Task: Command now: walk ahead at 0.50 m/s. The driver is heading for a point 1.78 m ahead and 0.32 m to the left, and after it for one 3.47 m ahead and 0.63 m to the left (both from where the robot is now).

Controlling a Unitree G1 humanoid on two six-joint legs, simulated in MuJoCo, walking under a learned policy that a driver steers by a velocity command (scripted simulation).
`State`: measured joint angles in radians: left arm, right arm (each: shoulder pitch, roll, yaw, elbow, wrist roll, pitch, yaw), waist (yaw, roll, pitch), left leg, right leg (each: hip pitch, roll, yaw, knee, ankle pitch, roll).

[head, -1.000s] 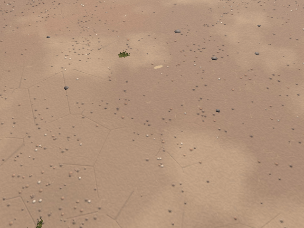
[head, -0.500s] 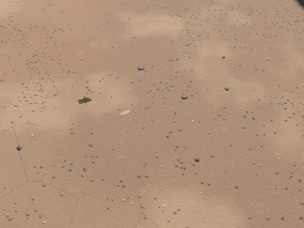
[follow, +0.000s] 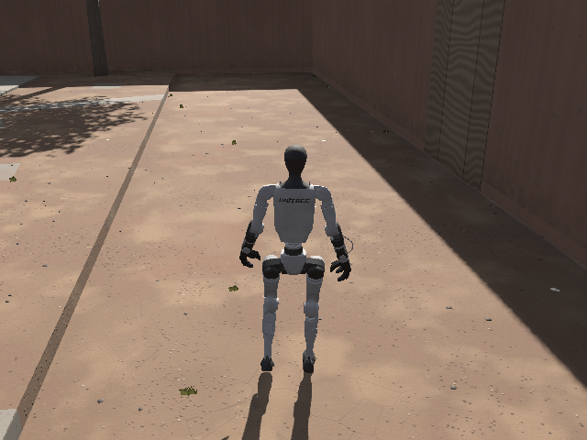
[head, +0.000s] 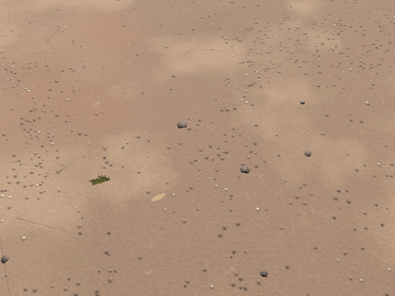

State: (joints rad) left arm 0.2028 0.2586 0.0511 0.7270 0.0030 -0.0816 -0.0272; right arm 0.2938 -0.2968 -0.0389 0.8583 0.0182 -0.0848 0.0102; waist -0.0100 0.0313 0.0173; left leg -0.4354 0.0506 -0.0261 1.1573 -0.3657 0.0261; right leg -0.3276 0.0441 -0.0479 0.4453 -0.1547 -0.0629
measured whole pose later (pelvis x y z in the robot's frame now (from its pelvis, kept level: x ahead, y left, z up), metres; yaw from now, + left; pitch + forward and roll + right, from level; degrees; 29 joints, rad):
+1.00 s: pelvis +0.54 +0.01 -0.01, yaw +0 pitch +2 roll +1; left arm 0.09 0.26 0.05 0.77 -0.01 -0.09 -0.03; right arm 0.35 -0.29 -0.05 0.93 0.02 -0.07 0.00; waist -0.04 0.02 0.03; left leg -0.24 0.01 -0.03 1.02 -0.47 0.03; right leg -0.44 0.00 -0.05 0.55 -0.15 -0.05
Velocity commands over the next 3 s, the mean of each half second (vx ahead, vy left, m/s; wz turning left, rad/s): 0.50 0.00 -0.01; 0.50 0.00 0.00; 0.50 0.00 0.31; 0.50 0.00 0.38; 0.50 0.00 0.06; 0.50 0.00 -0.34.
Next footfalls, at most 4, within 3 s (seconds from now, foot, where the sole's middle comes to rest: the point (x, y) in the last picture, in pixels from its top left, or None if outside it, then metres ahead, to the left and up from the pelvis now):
0.38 left None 0.37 0.16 -0.77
0.92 right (233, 241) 0.67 -0.08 -0.77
1.48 left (164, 177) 0.95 0.18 -0.77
1.96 right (189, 116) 1.30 0.08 -0.77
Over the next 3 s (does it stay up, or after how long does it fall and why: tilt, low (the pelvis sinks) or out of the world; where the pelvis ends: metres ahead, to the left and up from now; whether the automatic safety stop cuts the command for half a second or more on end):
stays up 1.61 0.34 -0.01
